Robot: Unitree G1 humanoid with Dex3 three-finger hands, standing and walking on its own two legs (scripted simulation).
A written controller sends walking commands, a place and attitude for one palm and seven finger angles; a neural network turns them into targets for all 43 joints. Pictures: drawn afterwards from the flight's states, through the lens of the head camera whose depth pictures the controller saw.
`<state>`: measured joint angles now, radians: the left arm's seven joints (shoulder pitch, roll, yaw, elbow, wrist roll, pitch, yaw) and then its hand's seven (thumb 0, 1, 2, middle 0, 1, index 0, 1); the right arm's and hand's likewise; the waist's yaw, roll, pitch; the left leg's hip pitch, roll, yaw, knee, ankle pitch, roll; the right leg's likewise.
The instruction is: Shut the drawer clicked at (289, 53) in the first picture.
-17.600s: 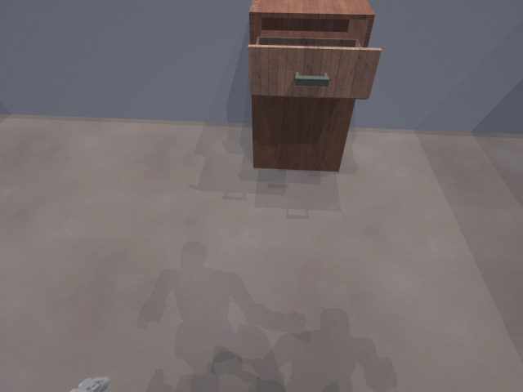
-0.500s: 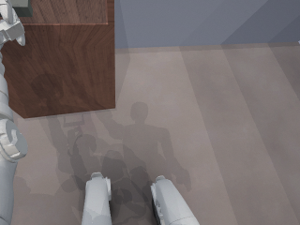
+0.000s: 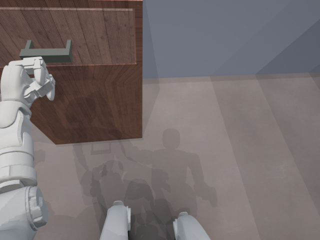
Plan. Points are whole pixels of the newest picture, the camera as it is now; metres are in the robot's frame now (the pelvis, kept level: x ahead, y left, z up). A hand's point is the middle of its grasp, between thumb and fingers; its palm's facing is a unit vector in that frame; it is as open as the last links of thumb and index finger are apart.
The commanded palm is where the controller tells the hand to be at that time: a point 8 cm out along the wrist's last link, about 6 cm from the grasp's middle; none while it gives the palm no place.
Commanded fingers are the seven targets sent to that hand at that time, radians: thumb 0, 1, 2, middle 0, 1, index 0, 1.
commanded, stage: draw the hand back to the body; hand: left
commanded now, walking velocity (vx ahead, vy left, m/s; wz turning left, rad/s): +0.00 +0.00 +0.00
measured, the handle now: (48, 49) +0.59 +0.29 +0.06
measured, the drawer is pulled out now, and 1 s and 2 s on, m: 0.00 0.00 0.00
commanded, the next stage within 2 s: step back with the hand held close in 1.20 s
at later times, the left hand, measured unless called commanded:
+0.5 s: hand (10, 130) +0.30 +0.24 +0.17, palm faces +0.26 -0.93 -0.24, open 3.3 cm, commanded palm +0.27 +0.28 +0.19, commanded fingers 0.00 0.90 0.90 -1.40 -1.60 -1.40 -1.60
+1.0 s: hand out of the picture +0.21 +0.24 +0.26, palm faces +0.44 -0.81 -0.38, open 3.3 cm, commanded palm +0.15 +0.27 +0.28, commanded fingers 0.00 0.90 0.90 -1.40 -1.60 -1.40 -1.60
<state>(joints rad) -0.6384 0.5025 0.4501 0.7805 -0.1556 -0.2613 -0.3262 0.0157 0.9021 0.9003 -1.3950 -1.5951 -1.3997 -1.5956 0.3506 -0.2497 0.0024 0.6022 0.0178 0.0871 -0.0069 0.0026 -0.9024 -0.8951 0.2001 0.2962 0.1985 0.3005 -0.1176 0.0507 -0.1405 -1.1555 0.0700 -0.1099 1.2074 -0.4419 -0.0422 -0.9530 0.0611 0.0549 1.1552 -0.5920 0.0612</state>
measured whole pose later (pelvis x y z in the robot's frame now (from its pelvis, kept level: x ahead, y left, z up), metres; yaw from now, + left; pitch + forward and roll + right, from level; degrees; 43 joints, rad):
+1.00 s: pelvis +0.04 -0.02 +0.10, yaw +3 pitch -3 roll +0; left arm 0.50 0.34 0.30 -0.44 -0.08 -0.08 0.08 0.01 0.89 0.90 -1.40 -1.59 -1.41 -1.59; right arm 0.20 -0.22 0.03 0.57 0.01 -0.07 -0.11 0.01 -0.90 -0.90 0.20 0.30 0.20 0.30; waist 0.06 0.06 -0.02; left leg -0.25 0.04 -0.06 0.54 -0.24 -0.05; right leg -0.07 -0.02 0.06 0.49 -0.37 0.04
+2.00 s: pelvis -0.06 +0.01 +0.10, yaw +5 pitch -2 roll -3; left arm 0.61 0.40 0.38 -0.52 -0.04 -0.27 0.13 0.01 0.89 0.90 -1.40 -1.59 -1.41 -1.59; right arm 0.19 -0.21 -0.01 0.53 0.01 -0.03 -0.08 0.01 -0.90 -0.90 0.20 0.30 0.20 0.30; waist -0.01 0.07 0.06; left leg -0.40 0.03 -0.07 0.48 -0.08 -0.01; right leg -0.22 0.00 0.07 0.48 -0.24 0.06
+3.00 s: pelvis -0.24 -0.04 +0.10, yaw +4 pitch -1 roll +0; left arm 0.62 0.38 0.37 -0.56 -0.02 -0.24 0.17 0.01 0.89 0.90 -1.41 -1.59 -1.41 -1.59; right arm 0.28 -0.21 -0.02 0.64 0.01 -0.13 -0.06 0.01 -0.90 -0.90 0.20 0.30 0.19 0.30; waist -0.04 0.01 -0.02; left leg -0.29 0.04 0.04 0.56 -0.26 -0.01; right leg -0.20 0.01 -0.02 0.55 -0.34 -0.01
